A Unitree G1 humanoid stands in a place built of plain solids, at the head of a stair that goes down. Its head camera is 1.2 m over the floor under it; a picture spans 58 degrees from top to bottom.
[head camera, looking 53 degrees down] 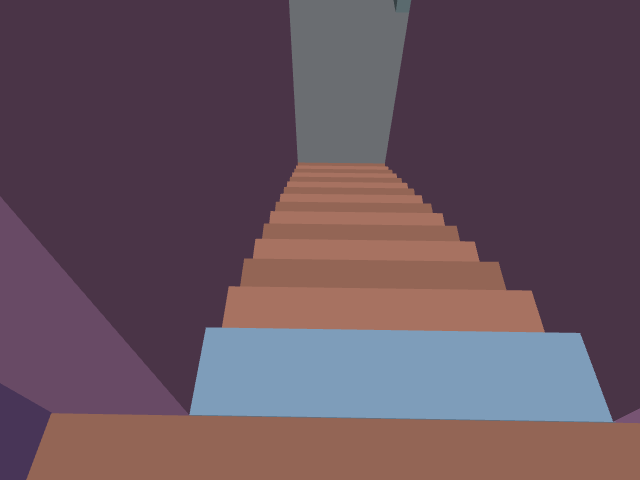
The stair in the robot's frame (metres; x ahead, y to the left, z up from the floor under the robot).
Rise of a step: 0.19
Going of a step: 0.26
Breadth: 1.14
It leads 1 degrees to the right of straight ahead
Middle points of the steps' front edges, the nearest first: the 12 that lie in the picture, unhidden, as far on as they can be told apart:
0.57 -0.22 0.00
0.82 -0.22 -0.19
1.08 -0.22 -0.38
1.34 -0.23 -0.57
1.59 -0.23 -0.76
1.85 -0.24 -0.95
2.10 -0.24 -1.14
2.36 -0.25 -1.33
2.62 -0.25 -1.52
2.87 -0.25 -1.71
3.13 -0.26 -1.90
3.38 -0.26 -2.09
